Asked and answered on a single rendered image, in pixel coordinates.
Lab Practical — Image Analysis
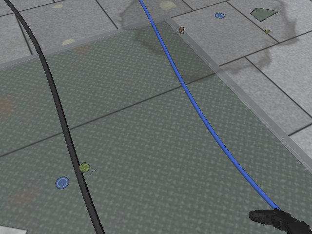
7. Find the robot right hand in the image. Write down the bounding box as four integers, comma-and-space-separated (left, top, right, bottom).
249, 208, 312, 234

